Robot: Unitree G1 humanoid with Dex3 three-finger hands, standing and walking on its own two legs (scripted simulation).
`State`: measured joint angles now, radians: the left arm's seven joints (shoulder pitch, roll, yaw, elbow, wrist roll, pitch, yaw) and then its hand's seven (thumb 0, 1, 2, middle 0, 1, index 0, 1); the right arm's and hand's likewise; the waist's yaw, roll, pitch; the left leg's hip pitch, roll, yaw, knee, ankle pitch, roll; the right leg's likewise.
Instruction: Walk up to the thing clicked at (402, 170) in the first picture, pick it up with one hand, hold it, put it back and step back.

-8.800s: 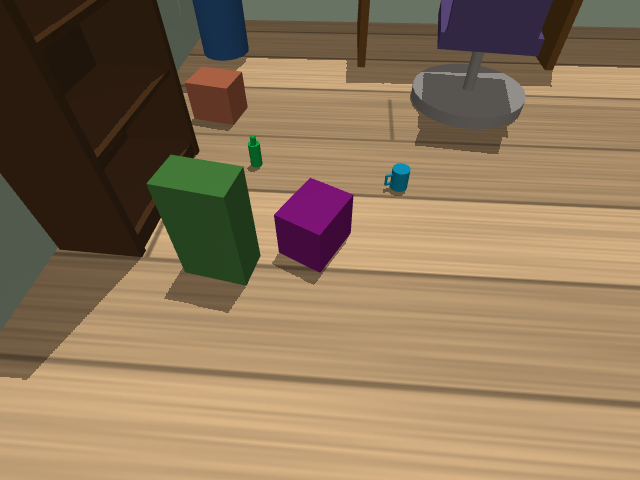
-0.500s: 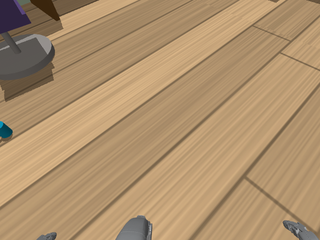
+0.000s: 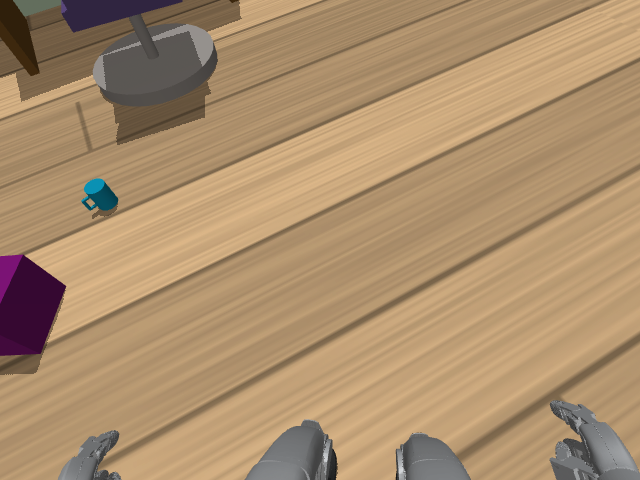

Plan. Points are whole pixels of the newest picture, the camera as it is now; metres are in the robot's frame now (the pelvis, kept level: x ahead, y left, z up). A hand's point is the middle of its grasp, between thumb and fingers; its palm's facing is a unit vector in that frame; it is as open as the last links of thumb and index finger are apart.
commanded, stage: walk up
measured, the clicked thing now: (97, 197) +1.19 +0.94 -0.68
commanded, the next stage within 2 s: stand in 1.72 s
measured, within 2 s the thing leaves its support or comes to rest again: neither
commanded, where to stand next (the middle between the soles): +0.06 +0.09 m, yaw +26 degrees
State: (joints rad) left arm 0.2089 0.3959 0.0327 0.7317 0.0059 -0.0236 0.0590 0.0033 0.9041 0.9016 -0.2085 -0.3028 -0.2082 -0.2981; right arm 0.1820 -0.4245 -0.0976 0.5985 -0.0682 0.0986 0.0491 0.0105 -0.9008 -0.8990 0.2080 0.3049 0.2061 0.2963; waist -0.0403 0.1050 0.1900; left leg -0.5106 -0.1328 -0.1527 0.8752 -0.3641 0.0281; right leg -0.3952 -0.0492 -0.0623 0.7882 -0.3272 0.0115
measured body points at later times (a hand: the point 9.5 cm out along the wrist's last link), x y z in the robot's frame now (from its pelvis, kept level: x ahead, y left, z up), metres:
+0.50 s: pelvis -0.05 +0.09 +0.01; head -0.06 +0.12 +0.46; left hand -0.08 +0.45 -0.10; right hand +0.07 -0.22 -0.08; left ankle -0.09 +0.21 -0.70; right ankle +0.04 -0.06 -0.65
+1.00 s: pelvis -0.02 +0.08 +0.01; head +0.01 +0.11 +0.45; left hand -0.08 +0.40 -0.11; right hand +0.22 -0.15 -0.10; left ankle -0.05 +0.19 -0.70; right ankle +0.05 -0.02 -0.70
